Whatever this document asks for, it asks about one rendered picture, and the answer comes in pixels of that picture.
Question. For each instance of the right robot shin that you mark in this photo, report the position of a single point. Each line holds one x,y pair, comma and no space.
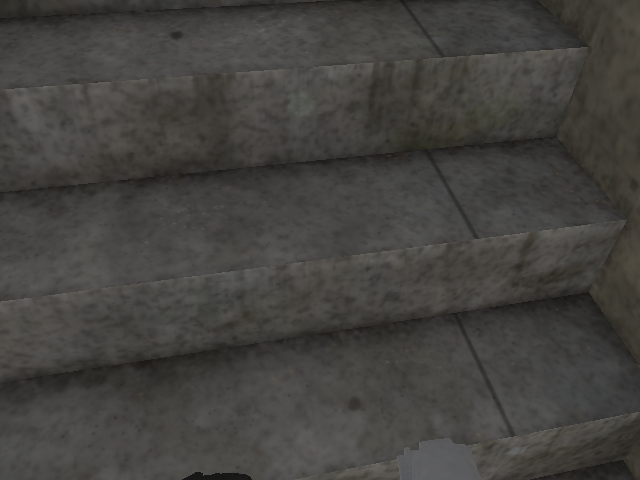
469,450

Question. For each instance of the robot right thigh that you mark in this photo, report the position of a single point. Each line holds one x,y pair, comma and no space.
438,459

